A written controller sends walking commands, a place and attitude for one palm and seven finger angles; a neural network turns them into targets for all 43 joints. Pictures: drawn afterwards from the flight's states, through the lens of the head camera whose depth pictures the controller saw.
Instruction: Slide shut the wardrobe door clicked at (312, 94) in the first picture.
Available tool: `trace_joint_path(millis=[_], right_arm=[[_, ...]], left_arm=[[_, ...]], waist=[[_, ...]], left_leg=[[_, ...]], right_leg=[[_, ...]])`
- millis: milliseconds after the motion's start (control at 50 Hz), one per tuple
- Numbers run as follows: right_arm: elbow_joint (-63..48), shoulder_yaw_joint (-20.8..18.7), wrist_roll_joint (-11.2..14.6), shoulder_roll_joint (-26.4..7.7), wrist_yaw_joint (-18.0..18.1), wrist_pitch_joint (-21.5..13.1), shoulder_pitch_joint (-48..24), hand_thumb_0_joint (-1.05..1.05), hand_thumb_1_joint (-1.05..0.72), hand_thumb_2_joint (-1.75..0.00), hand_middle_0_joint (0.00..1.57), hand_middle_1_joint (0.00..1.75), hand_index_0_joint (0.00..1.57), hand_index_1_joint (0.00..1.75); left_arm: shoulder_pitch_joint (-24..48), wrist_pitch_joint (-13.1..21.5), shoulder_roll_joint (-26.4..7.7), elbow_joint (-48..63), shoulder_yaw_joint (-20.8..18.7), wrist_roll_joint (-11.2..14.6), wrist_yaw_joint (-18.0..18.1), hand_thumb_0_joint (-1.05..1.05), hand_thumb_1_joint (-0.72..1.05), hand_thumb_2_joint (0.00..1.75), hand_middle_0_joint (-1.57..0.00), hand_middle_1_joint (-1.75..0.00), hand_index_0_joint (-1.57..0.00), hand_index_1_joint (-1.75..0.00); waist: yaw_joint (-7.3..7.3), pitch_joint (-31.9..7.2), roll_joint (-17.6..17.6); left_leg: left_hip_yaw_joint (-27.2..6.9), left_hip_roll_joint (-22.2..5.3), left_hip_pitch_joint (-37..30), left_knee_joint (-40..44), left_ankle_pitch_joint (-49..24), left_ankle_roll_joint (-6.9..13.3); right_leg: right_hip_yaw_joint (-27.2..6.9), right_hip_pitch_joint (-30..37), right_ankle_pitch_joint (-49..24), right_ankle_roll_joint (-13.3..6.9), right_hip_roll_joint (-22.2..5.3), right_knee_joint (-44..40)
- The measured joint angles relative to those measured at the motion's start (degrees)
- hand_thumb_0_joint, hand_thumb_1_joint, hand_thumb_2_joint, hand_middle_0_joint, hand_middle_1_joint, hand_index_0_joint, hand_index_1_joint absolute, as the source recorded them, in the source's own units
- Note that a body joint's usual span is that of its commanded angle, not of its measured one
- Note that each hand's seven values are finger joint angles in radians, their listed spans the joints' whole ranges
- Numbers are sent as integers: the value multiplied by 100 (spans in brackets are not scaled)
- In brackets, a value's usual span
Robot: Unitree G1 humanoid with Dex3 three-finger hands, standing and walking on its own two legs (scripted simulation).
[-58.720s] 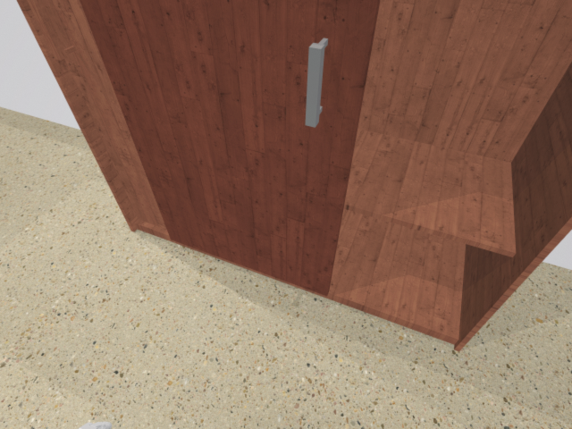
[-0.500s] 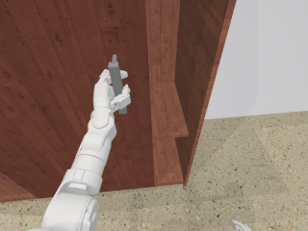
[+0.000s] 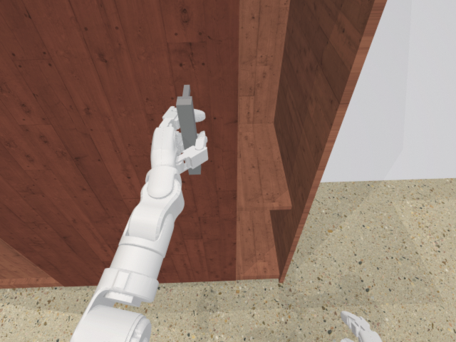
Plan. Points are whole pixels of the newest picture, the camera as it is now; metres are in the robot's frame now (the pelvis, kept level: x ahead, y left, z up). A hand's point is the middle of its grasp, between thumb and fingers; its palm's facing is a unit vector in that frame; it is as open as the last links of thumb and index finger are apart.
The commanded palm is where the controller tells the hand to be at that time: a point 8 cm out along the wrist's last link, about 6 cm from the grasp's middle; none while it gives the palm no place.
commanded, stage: tug the door sideways, standing still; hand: left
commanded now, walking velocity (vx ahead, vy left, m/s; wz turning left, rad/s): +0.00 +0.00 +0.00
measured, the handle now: (191, 131) +0.45 +0.10 +0.14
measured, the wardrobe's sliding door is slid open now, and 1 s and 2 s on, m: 0.19 0.19 0.13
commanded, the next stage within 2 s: step sideways, sliding the door along in 0.54 s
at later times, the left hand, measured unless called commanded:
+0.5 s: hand (203, 150) +0.40 +0.07 +0.14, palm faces +0.15 -0.99 -0.04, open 6.1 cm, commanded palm +0.37 +0.06 +0.14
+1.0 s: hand (199, 150) +0.40 +0.08 +0.14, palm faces +0.04 -0.99 -0.12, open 6.3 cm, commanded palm +0.38 +0.09 +0.14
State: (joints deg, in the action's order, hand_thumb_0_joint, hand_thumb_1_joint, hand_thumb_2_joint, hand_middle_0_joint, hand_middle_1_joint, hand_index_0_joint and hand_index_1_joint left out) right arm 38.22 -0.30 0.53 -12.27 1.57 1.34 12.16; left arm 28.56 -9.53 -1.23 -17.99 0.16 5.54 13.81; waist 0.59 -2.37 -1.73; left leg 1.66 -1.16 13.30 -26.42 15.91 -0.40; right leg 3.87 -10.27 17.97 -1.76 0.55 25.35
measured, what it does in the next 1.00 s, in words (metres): stands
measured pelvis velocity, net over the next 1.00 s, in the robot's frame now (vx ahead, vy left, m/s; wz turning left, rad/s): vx -0.03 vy -0.01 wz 0.04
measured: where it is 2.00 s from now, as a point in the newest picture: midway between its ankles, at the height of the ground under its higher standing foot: outside the picture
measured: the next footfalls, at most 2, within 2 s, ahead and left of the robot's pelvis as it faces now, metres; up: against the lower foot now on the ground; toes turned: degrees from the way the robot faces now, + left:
right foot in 1.42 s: +0.16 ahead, -0.27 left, +0.00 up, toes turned +10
left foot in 1.54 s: +0.03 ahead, +0.04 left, +0.00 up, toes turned +21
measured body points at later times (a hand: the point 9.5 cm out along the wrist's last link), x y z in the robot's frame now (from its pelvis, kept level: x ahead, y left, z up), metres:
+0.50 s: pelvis -0.04 +0.01 -0.01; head -0.01 +0.00 +0.44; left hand +0.38 +0.12 +0.15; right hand +0.06 -0.22 -0.14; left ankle -0.03 +0.12 -0.74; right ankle -0.05 -0.09 -0.74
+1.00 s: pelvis -0.03 -0.01 -0.02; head +0.00 -0.04 +0.43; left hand +0.39 +0.13 +0.15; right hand +0.08 -0.24 -0.16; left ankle -0.03 +0.12 -0.74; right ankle -0.06 -0.09 -0.74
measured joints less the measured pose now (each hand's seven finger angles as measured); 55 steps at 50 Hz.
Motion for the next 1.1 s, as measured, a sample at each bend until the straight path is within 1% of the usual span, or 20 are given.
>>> trace_joint_path(millis=[80,160,380,520,660,680,720,760,800,860,900,920,960,1000,1040,1060,1080,1100], right_arm=[[-4,6,-13,49,-14,-6,-78,1,-91,-89,20,30,20,30],[11,26,-13,97,-45,-36,-66,1,-91,-89,20,30,20,30],[350,29,5,131,-142,-227,279,1,-91,-89,20,30,20,30],[585,15,0,82,-183,-408,486,1,-91,-89,20,30,20,30],[674,5,-5,24,-206,-626,564,1,-91,-89,20,30,20,30],[671,27,-5,12,-175,-601,522,1,-91,-89,20,30,20,30],[625,59,25,-7,-43,-501,372,1,-91,-89,20,30,20,30],[516,47,67,-21,99,-438,290,1,-90,-89,20,30,20,30],[405,35,97,-40,227,-392,273,1,-90,-89,20,30,20,30],[311,34,111,-47,375,-320,283,1,-90,-89,20,30,20,30],[309,49,117,-37,426,-257,284,1,-90,-89,20,30,20,30],[321,62,119,-33,441,-225,281,1,-90,-89,20,30,20,30],[367,85,132,-36,456,-163,270,1,-90,-89,20,30,20,30],[430,98,159,-13,454,-109,260,1,-91,-89,20,30,20,30],[498,91,172,39,429,-96,194,1,-91,-89,20,30,20,30],[502,83,166,58,409,-109,143,1,-91,-89,20,30,20,30],[476,78,153,71,389,-129,86,1,-91,-89,20,30,20,30],[418,74,135,66,369,-151,19,1,-91,-89,20,30,20,30]], left_arm=[[235,81,58,-309,58,-21,134,1,68,83,-33,-137,-35,-138],[476,244,70,-681,105,-23,249,1,69,84,-33,-137,-33,-139],[1197,780,70,-1733,296,36,548,0,72,84,-31,-138,-27,-140],[1568,1104,33,-2348,346,99,618,-1,72,83,-31,-138,-26,-140],[1837,1347,-18,-2817,332,151,661,-1,72,83,-32,-138,-26,-140],[1825,1367,-75,-2816,219,78,508,-1,72,83,-32,-138,-26,-140],[1729,1455,-361,-2752,61,15,72,-1,68,82,-34,-138,-27,-140],[1659,1527,-620,-2713,18,27,-255,-1,66,81,-36,-139,-28,-140],[1601,1580,-764,-2678,-1,79,-469,-2,64,79,-38,-137,-30,-140],[1537,1608,-840,-2576,15,136,-627,-3,63,79,-40,-136,-31,-140],[1518,1588,-831,-2479,53,156,-673,-3,63,80,-41,-136,-31,-140],[1503,1578,-815,-2425,74,160,-687,-4,63,80,-41,-136,-31,-140],[1444,1548,-745,-2299,123,160,-689,-4,63,81,-42,-136,-30,-140],[1390,1519,-632,-2170,201,137,-687,-4,63,82,-42,-137,-29,-140],[1387,1534,-490,-2030,294,106,-714,-3,64,83,-43,-137,-29,-140],[1391,1560,-429,-1938,354,85,-726,-3,64,83,-43,-138,-29,-140],[1390,1587,-384,-1819,420,67,-740,-3,65,84,-43,-138,-29,-140],[1376,1611,-363,-1670,481,60,-752,-3,65,84,-44,-138,-29,-140]], waist=[[20,8,2],[18,33,-15],[8,112,-44],[-25,105,-43],[-81,97,-35],[-93,119,-32],[-176,238,-40],[-245,337,-55],[-262,386,-54],[-215,454,-58],[-158,541,-89],[-120,579,-118],[-46,633,-248],[20,638,-316],[121,733,-224],[191,816,-148],[257,903,-59],[321,984,19]], left_leg=[[-60,28,88,-66,-19,2],[-96,44,177,-150,-33,10],[-176,88,507,-384,-94,41],[-181,112,690,-478,-140,67],[-154,126,822,-551,-171,88],[-120,117,808,-553,-171,96],[-13,83,692,-517,-170,118],[66,64,605,-522,-150,135],[125,66,559,-585,-86,150],[133,74,525,-752,55,160],[57,57,486,-897,158,120],[5,35,468,-974,215,89],[-151,-60,440,-1121,336,30],[-264,-145,506,-1370,377,121],[-252,-131,656,-1954,499,172],[-210,-104,683,-2087,587,197],[-140,-77,644,-1952,533,226],[-58,-68,524,-1539,144,267]], right_leg=[[60,-71,12,1,-28,81],[96,-146,11,3,-46,167],[179,-437,-23,21,-96,396],[185,-623,-58,40,-125,506],[157,-776,-81,58,-146,611],[122,-785,-87,67,-140,623],[13,-728,-114,85,-112,618],[-66,-687,-111,90,-97,658],[-124,-700,6,81,-105,809],[-198,-734,452,18,-72,1165],[-178,-632,395,-24,-21,1202],[-134,-562,279,-46,5,1175],[11,-384,306,-108,112,1087],[186,-201,370,-188,205,923],[322,-13,377,-265,206,761],[358,66,369,-283,184,697],[382,112,377,-286,145,680],[389,69,408,-271,102,807]])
